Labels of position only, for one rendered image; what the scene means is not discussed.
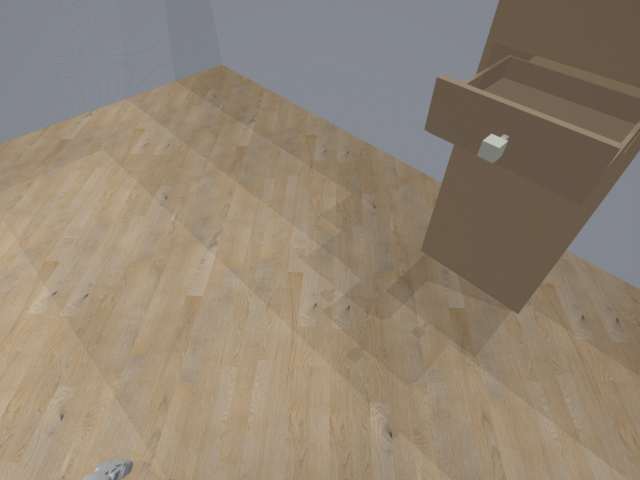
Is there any cabinet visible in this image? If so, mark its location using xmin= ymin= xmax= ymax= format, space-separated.
xmin=421 ymin=0 xmax=640 ymax=314

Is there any left robot hand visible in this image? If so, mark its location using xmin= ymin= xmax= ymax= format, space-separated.
xmin=83 ymin=460 xmax=133 ymax=480

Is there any handle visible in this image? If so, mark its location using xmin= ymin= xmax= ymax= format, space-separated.
xmin=477 ymin=134 xmax=509 ymax=163

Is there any drawer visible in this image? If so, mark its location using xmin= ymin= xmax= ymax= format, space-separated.
xmin=424 ymin=55 xmax=640 ymax=205

